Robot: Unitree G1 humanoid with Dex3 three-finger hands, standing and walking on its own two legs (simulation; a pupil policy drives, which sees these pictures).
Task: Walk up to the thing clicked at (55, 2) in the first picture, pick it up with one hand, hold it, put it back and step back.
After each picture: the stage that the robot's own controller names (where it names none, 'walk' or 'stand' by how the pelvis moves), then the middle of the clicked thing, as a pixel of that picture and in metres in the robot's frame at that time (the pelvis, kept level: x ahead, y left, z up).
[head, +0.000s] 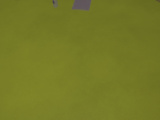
stand; out of the picture +2.27 +0.41 -0.66
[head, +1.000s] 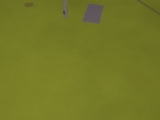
walk; (65, 9) +2.15 +0.18 -0.64
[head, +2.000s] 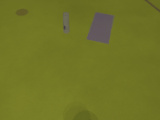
walk; (66, 23) +1.53 +0.14 -0.65
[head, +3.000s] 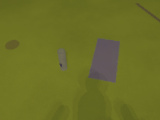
walk; (62, 60) +1.02 +0.19 -0.65
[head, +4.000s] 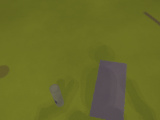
walk; (57, 96) +0.62 +0.24 -0.63
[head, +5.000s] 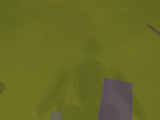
stand; out of the picture +0.43 +0.21 -0.64
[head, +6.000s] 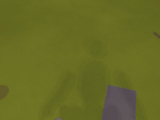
stand; out of the picture +0.41 +0.19 -0.65
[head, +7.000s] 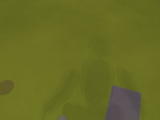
stand; out of the picture +0.41 +0.16 -0.65
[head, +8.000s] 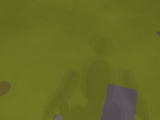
stand; out of the picture +0.42 +0.19 -0.66
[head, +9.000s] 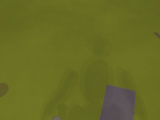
stand; out of the picture +0.41 +0.20 -0.66
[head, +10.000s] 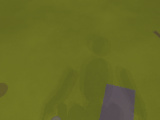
stand; out of the picture +0.41 +0.21 -0.66
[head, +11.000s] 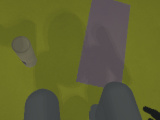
go down; (26, 54) +0.49 +0.21 -0.33
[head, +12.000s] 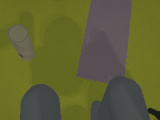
approach; (23, 45) +0.50 +0.21 -0.27
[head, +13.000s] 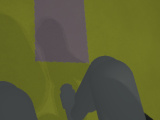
close in; out of the picture +0.50 +0.26 -0.17
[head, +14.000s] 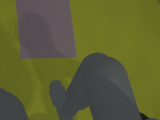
close; out of the picture +0.49 +0.28 -0.17
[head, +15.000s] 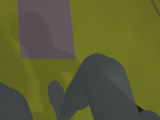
lift; out of the picture +0.46 +0.27 -0.18
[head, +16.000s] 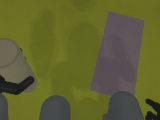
lift; (18, 71) +0.35 +0.21 -0.01
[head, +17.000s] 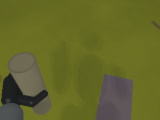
hold; (34, 88) +0.32 +0.17 +0.04
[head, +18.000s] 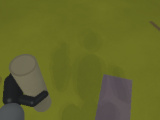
hold; (34, 87) +0.32 +0.17 +0.03
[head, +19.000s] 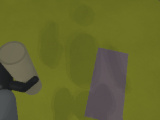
crouch; (24, 73) +0.38 +0.19 -0.02
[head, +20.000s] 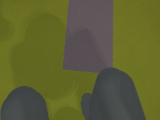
lower; out of the picture +0.53 +0.24 -0.05
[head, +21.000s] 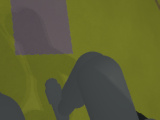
lower; out of the picture +0.50 +0.28 -0.18
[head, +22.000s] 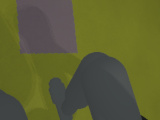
lower; out of the picture +0.49 +0.28 -0.18
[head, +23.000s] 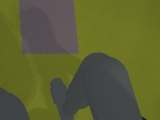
lower; out of the picture +0.49 +0.28 -0.18
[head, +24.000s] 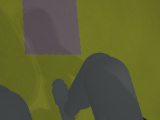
lower; out of the picture +0.48 +0.27 -0.18
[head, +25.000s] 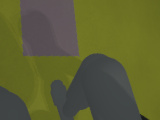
open; out of the picture +0.48 +0.26 -0.18
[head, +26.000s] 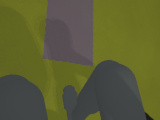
stand; out of the picture +0.48 +0.25 -0.19
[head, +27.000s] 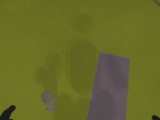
stand; (49, 102) +0.43 +0.19 -0.53
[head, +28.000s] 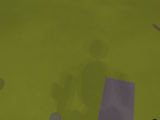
stand; out of the picture +0.42 +0.19 -0.60
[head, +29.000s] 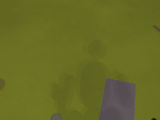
stand; out of the picture +0.41 +0.18 -0.60
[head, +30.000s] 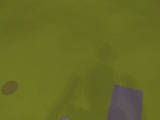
stand; out of the picture +0.43 +0.17 -0.65
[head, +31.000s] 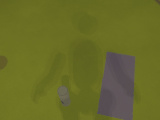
walk; (64, 96) +0.49 +0.14 -0.63
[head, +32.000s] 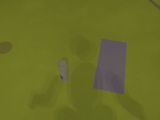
walk; (63, 71) +0.75 +0.15 -0.62
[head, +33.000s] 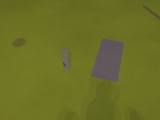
stand; (66, 59) +1.04 +0.21 -0.63
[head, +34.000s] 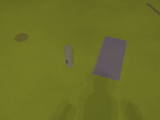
stand; (68, 56) +1.04 +0.15 -0.66
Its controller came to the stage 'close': yes
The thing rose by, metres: 0.69
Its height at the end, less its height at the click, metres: +0.00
